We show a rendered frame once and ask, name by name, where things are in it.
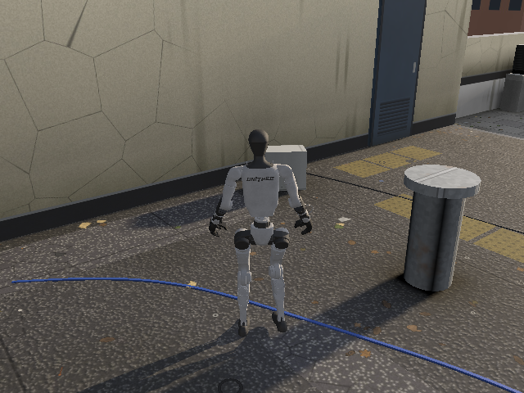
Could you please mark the right robot shin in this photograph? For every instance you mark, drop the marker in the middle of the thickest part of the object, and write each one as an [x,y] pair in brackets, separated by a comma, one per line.
[278,288]

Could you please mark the left robot forearm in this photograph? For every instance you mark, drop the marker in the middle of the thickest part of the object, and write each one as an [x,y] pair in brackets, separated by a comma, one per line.
[219,214]

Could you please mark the left robot upper arm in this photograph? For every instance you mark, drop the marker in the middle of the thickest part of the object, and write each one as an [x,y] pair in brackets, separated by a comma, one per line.
[229,187]

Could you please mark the right robot upper arm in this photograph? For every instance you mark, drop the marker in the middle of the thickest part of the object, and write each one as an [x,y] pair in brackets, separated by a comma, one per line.
[285,172]

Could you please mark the robot left thigh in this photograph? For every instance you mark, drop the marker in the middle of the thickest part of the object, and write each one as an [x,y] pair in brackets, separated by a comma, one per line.
[242,241]

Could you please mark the right robot forearm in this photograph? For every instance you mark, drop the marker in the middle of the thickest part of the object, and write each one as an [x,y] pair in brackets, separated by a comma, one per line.
[302,211]

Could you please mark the robot left hand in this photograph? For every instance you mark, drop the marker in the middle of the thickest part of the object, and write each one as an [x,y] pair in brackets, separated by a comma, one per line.
[212,228]

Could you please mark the robot right hand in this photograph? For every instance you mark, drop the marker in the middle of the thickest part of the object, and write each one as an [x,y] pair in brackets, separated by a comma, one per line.
[309,226]

